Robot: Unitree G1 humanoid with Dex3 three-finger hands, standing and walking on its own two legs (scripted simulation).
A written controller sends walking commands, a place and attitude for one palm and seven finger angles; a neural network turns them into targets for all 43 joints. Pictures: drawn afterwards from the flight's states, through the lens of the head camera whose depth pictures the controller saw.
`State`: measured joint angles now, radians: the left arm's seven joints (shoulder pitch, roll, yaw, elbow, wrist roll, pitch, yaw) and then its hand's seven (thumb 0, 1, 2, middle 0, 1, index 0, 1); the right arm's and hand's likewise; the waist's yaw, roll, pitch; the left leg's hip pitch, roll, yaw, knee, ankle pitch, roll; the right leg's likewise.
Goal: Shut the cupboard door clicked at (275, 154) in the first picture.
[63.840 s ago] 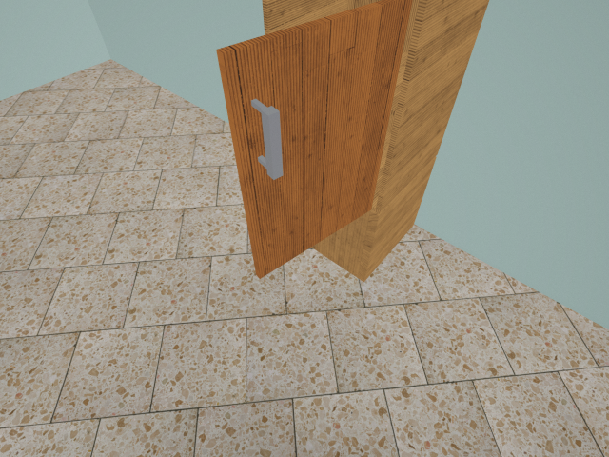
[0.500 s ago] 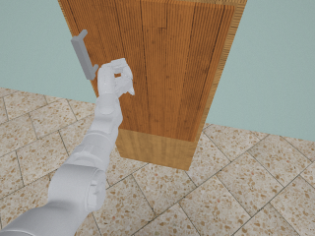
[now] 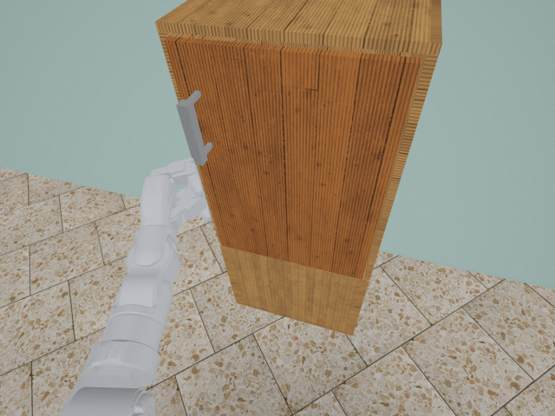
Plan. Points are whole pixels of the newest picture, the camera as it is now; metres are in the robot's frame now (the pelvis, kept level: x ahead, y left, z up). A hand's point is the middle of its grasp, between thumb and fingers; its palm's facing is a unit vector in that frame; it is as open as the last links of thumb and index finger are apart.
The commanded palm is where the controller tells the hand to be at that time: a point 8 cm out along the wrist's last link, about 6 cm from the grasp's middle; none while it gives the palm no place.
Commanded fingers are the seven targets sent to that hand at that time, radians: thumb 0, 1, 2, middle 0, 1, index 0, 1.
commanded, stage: draw the hand back to the body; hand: left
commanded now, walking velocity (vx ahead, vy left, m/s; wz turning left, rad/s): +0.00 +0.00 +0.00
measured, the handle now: (198, 128) +0.61 +0.17 +0.11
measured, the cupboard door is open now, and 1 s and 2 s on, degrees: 0 0 0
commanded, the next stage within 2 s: step back with the hand held close in 1.18 s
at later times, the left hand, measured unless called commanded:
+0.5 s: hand (86, 276) +0.25 +0.23 +0.15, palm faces +0.27 -0.93 -0.26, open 3.9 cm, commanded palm +0.20 +0.27 +0.17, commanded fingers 0.00 0.90 0.90 -0.58 -0.72 -0.58 -0.72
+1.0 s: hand out of the picture +0.18 +0.30 +0.17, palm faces +0.51 -0.77 -0.38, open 7.2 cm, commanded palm +0.13 +0.33 +0.19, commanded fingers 0.00 0.90 0.90 -0.20 -0.30 -0.20 -0.30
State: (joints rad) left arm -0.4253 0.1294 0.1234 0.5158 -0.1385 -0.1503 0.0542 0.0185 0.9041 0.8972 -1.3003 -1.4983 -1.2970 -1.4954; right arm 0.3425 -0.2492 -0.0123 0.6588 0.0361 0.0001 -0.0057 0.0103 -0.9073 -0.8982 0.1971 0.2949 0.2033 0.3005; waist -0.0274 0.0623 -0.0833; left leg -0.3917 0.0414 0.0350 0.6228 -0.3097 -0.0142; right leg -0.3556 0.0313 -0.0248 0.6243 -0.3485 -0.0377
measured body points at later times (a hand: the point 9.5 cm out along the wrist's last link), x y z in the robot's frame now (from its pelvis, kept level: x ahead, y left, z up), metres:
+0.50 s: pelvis -0.01 +0.02 +0.02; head -0.03 -0.01 +0.47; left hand +0.23 +0.27 +0.17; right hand +0.20 -0.18 -0.07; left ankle +0.00 +0.13 -0.73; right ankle -0.02 -0.09 -0.73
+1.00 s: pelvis +0.00 +0.02 +0.02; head -0.02 -0.01 +0.47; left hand +0.15 +0.34 +0.19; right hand +0.20 -0.20 -0.07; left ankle +0.00 +0.13 -0.73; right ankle -0.02 -0.09 -0.73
